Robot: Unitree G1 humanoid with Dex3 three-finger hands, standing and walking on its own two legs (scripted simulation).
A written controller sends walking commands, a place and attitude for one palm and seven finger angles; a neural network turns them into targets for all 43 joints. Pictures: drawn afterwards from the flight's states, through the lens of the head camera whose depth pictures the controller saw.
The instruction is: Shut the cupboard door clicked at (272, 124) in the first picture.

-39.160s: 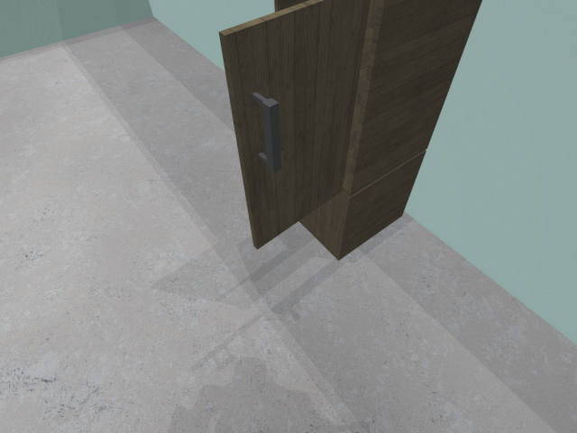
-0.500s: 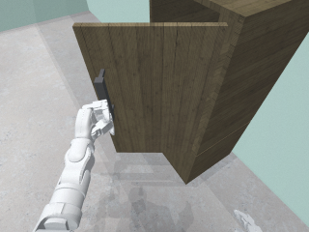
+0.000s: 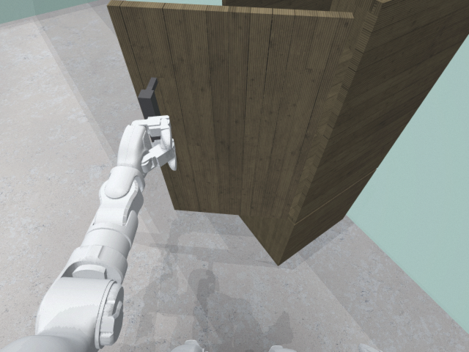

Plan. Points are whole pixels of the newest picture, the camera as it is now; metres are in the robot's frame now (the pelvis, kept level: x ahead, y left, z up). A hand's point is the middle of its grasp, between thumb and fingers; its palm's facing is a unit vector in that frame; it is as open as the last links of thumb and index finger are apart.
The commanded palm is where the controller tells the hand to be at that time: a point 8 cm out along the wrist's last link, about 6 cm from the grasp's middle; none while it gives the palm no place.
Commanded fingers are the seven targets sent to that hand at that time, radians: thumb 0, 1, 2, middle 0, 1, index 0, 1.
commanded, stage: push the door shut along its arc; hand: left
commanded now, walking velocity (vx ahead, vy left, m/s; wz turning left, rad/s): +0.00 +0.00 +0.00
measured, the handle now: (159, 121) +0.51 +0.14 +0.09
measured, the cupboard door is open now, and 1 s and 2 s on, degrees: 50 35 20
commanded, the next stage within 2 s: pull the fist back off the door in 1.38 s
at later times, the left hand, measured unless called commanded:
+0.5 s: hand (193, 126) +0.49 +0.07 +0.10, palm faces -0.25 -0.97 -0.03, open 3.1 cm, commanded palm +0.49 +0.12 +0.09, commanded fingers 0.00 0.90 0.90 -1.30 -1.50 -1.30 -1.50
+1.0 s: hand (211, 106) +0.54 +0.04 +0.10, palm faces -0.35 -0.93 -0.02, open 2.8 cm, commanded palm +0.56 +0.08 +0.09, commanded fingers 0.00 0.90 0.90 -1.30 -1.50 -1.30 -1.50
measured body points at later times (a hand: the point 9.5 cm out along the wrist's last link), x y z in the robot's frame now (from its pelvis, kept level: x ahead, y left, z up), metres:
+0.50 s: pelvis -0.02 +0.00 -0.02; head +0.09 +0.00 +0.42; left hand +0.50 +0.13 +0.10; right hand -0.01 -0.27 -0.14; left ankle +0.03 +0.11 -0.70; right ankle +0.00 -0.10 -0.70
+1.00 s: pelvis -0.01 -0.01 -0.03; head +0.13 -0.01 +0.40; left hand +0.56 +0.09 +0.10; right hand -0.05 -0.27 -0.14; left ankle +0.03 +0.11 -0.70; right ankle +0.00 -0.10 -0.70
